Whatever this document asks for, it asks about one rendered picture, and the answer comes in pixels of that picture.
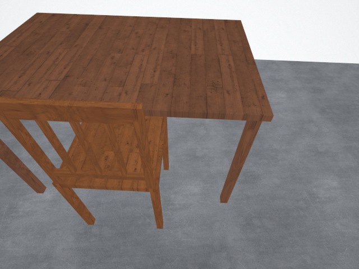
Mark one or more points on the table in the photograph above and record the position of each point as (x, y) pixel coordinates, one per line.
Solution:
(176, 67)

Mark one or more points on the chair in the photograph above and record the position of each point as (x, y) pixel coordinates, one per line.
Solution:
(116, 147)

